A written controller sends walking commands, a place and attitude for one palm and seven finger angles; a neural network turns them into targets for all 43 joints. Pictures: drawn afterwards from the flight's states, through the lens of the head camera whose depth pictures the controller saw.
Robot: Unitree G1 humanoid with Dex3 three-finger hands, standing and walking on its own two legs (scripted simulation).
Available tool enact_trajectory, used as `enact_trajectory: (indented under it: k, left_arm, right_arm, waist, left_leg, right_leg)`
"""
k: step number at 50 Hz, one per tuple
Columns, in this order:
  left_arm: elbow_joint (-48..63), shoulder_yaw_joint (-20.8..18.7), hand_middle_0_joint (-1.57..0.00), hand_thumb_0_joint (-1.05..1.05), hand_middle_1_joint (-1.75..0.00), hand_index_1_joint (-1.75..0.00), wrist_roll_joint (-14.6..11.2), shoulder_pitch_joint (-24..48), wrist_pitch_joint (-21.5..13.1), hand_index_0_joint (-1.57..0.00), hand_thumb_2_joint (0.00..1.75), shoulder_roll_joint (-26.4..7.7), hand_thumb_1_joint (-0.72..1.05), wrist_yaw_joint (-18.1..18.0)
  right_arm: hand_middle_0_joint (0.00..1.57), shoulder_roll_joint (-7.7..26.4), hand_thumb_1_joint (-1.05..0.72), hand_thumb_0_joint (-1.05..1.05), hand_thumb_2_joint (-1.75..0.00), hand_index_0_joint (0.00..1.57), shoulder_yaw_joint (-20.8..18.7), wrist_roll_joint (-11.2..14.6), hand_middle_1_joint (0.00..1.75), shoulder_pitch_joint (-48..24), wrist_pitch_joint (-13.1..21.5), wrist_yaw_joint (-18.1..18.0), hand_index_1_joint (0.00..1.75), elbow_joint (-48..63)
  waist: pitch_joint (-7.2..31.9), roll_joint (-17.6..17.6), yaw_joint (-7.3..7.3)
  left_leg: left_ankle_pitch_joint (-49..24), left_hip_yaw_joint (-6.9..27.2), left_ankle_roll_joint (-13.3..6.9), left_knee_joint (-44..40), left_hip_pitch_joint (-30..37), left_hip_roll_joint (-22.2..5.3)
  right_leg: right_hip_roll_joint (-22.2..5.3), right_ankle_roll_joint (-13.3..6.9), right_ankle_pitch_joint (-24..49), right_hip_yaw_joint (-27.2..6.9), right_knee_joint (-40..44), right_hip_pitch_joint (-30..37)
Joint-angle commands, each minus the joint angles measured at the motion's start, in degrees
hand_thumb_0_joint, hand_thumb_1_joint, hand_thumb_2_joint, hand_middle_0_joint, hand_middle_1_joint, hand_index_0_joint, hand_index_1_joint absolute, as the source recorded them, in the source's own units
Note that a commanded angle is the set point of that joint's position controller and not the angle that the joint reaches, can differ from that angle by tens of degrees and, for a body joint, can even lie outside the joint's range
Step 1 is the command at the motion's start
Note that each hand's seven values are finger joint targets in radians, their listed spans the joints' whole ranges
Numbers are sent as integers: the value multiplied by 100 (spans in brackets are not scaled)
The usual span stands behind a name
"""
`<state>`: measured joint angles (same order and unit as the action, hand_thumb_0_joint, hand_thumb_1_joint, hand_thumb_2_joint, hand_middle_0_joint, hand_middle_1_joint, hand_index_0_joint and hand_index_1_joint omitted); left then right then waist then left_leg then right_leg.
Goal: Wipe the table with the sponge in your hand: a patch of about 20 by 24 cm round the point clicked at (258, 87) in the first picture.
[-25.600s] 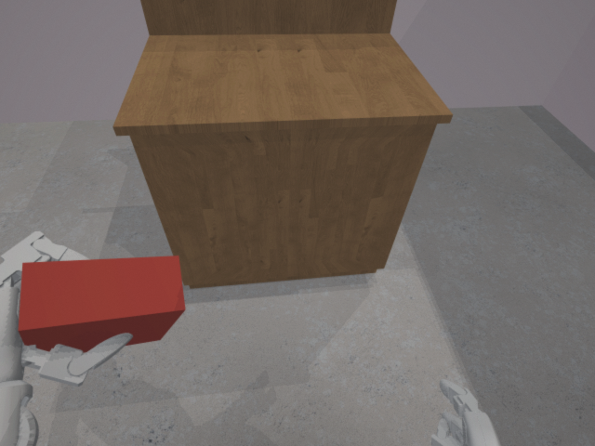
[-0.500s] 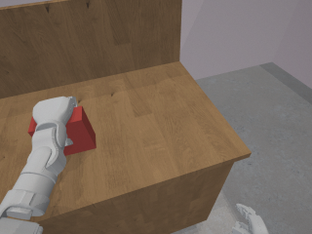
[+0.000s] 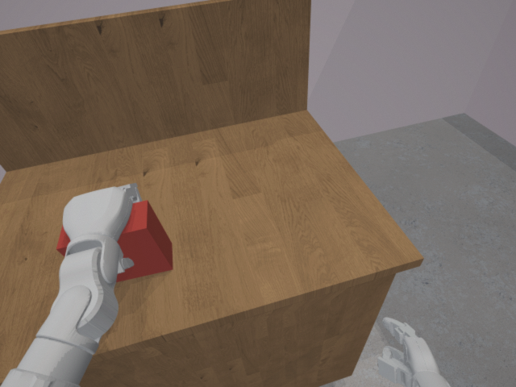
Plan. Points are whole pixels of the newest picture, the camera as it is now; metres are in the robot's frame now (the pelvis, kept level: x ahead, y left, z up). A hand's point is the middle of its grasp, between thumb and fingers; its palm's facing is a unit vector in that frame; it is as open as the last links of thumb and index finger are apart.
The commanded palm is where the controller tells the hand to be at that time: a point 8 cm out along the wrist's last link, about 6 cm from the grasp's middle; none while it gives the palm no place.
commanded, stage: wipe back along the middle lane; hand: left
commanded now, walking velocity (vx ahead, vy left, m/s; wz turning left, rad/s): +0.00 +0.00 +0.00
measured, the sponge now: (127, 252) +0.30 +0.27 +0.06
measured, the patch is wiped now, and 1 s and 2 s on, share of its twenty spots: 0.70 0.70 0.90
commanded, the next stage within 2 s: slide across to the third lane in 0.40 s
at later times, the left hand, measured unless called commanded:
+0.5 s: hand (116, 257) +0.26 +0.24 +0.11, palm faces +0.10 -0.07 -0.99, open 9.9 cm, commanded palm +0.21 +0.23 +0.14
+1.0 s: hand (154, 253) +0.26 +0.19 +0.12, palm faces +0.11 -0.10 -0.99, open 9.8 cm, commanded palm +0.23 +0.18 +0.17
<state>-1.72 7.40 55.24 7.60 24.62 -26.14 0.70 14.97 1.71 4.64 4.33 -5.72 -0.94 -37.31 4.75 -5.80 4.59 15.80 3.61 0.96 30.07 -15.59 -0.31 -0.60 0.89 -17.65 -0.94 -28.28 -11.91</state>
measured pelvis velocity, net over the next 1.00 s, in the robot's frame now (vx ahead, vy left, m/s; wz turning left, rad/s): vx -0.02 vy -0.02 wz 0.00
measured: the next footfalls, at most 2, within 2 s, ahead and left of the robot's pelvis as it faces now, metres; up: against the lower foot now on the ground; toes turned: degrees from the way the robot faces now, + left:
none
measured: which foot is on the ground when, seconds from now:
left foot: down 0.00-1.00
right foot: down 0.00-1.00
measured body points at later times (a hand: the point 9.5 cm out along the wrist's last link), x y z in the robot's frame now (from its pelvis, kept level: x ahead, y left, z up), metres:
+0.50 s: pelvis -0.01 -0.01 +0.00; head -0.03 -0.06 +0.44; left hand +0.25 +0.24 +0.17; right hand +0.22 -0.22 -0.09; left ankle +0.00 +0.13 -0.74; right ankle -0.03 -0.13 -0.74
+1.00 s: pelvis -0.02 -0.02 +0.00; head -0.06 -0.07 +0.44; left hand +0.25 +0.19 +0.17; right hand +0.22 -0.20 -0.08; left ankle +0.00 +0.13 -0.74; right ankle -0.03 -0.13 -0.74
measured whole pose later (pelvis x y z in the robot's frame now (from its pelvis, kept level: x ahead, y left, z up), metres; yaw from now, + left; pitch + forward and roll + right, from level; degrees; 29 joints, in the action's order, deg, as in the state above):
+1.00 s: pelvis -0.02 -0.02 +0.00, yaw +0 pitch -2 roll +0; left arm 4.4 16.5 56.5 6.7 28.1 -20.5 0.6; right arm 13.2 2.5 3.8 1.1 -2.5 -0.6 -39.3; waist 3.7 -6.6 6.7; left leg 13.7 4.0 2.5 29.0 -13.1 -1.2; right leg 0.3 -0.6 -17.1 -0.7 -30.4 -10.9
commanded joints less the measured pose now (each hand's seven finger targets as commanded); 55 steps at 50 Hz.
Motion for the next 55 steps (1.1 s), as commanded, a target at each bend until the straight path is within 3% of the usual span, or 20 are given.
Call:
enact_trajectory:
  k: [1,5,6,10,13,15,16,21,25,26,30,31,35,36,43,45,46,50,53,55]
  left_arm:
    - [558,-223,-120,0,-160,-160,-209,401,144,-120,130,-465,10,171]
    - [747,-304,-120,0,-160,-160,-133,463,211,-120,130,-618,10,198]
    - [827,-29,-120,0,-160,-160,-196,307,225,-120,130,-286,10,221]
    - [900,-502,-120,0,-160,-160,-192,28,214,-120,130,-746,10,205]
    - [1012,-133,-120,0,-160,-160,-231,-84,232,-120,130,-346,10,246]
    - [1150,-546,-120,0,-160,-160,-212,-277,239,-120,130,-769,10,216]
    - [1201,-237,-120,0,-160,-160,-244,-388,242,-120,130,-381,10,222]
    - [1490,-234,-120,0,-160,-160,-276,-708,258,-120,130,-351,10,205]
    - [1677,-624,-120,0,-160,-160,-307,-1088,240,-120,130,-702,10,146]
    - [1735,-250,-120,0,-160,-160,-286,-875,276,-120,130,-365,10,160]
    - [1787,-61,-120,0,-160,-160,-136,6,350,-120,130,-402,10,128]
    - [1756,230,-120,0,-160,-160,-164,163,341,-120,130,-121,10,133]
    - [1797,307,-120,0,-160,-160,-55,832,226,-120,130,-233,10,141]
    - [1740,576,-120,0,-160,-160,-127,798,184,-120,130,102,10,147]
    - [1477,569,-120,0,-160,-160,-107,1069,97,-120,130,170,10,31]
    - [1449,263,-120,0,-160,-160,0,1089,197,-120,130,-152,10,-67]
    - [1462,577,-120,0,-160,-160,3,1189,242,-120,130,229,10,-96]
    - [1370,452,-120,0,-160,-160,-2,1299,371,-120,130,65,10,-193]
    - [1262,793,-120,0,-160,-160,-68,1577,450,-120,130,397,10,-168]
    - [1179,581,-120,0,-160,-160,11,1715,503,-120,130,78,10,-189]
  right_arm:
    - [20,574,-90,0,-90,20,-184,-21,30,-1110,296,-19,30,998]
    - [20,574,-90,0,-90,20,-166,-29,30,-1231,310,-19,30,972]
    - [20,528,-90,0,-90,20,-155,-23,30,-1217,327,-20,30,1059]
    - [20,568,-90,0,-90,20,-152,-48,30,-1279,353,-36,30,994]
    - [20,532,-90,0,-90,20,-134,-38,30,-1232,376,-16,30,1050]
    - [20,564,-90,0,-90,20,-139,-52,30,-1323,383,-18,30,1036]
    - [20,512,-90,0,-90,20,-136,-46,30,-1294,398,-10,30,1097]
    - [20,514,-90,0,-90,20,-146,-50,30,-1292,435,22,30,1138]
    - [20,534,-90,0,-90,20,-171,-66,30,-1357,447,27,30,1113]
    - [20,496,-90,0,-90,20,-147,-57,30,-1365,444,18,30,1165]
    - [20,488,-90,0,-90,20,-140,-52,30,-1489,486,-42,30,1097]
    - [20,452,-90,0,-90,20,-135,-46,30,-1428,530,-60,30,1130]
    - [20,437,-90,0,-90,20,-126,-54,30,-1548,640,-114,30,1047]
    - [20,381,-90,0,-90,20,-119,-52,30,-1524,691,-107,30,1080]
    - [20,373,-90,0,-90,20,-120,-92,30,-1579,721,-43,30,889]
    - [20,403,-90,0,-90,20,-132,-110,30,-1663,670,-17,30,867]
    - [20,336,-90,0,-90,20,-102,-91,30,-1687,671,11,30,898]
    - [20,371,-90,0,-90,20,-128,-89,30,-1755,600,46,30,848]
    - [20,345,-90,0,-90,20,-108,-57,30,-1780,566,35,30,822]
    - [20,386,-90,0,-90,20,-116,-53,30,-1776,547,18,30,791]
  waist:
    - [697,713,82]
    - [599,643,92]
    - [639,721,90]
    - [699,783,172]
    - [578,817,94]
    - [606,701,205]
    - [613,732,165]
    - [619,810,174]
    - [556,869,260]
    - [488,851,184]
    - [241,665,118]
    - [299,715,82]
    - [534,595,80]
    - [548,602,74]
    - [634,780,139]
    - [666,678,229]
    - [753,716,197]
    - [619,764,207]
    - [537,882,108]
    - [524,675,124]
  left_leg:
    - [-1634,-292,-284,-261,485,215]
    - [-1500,-243,-270,-284,508,183]
    - [-1484,-276,-299,-273,504,216]
    - [-1496,-273,-287,-229,499,202]
    - [-1519,-306,-286,-202,433,210]
    - [-1479,-274,-276,-199,432,207]
    - [-1503,-326,-290,-169,420,223]
    - [-1495,-316,-297,-141,391,207]
    - [-1442,-289,-287,-136,377,200]
    - [-1371,-350,-296,-126,344,209]
    - [-1003,-255,-291,-282,428,164]
    - [-916,-286,-319,-267,432,189]
    - [-814,-232,-304,-338,661,186]
    - [-805,-252,-320,-338,640,205]
    - [-937,-289,-264,-419,715,185]
    - [-976,-289,-226,-452,716,166]
    - [-1082,-349,-234,-410,714,197]
    - [-1002,-332,-221,-461,723,166]
    - [-960,-383,-251,-458,725,174]
    - [-835,-355,-224,-493,715,166]
  right_leg:
    - [304,-362,1909,392,231,177]
    - [318,-389,1720,293,259,60]
    - [301,-359,1709,367,252,119]
    - [302,-364,1876,210,222,193]
    - [284,-331,1949,297,203,153]
    - [302,-359,1882,169,192,186]
    - [290,-335,1886,275,156,204]
    - [289,-325,1918,261,120,203]
    - [301,-331,1944,103,125,206]
    - [276,-303,1816,202,138,124]
    - [321,-355,1069,157,282,-220]
    - [299,-329,932,267,291,-228]
    - [318,-379,745,184,334,-205]
    - [297,-364,708,282,324,-190]
    - [298,-377,936,298,391,-43]
    - [336,-425,940,191,377,33]
    - [309,-411,1049,286,332,66]
    - [332,-424,979,194,397,26]
    - [291,-375,978,242,453,-37]
    - [312,-415,779,151,449,-63]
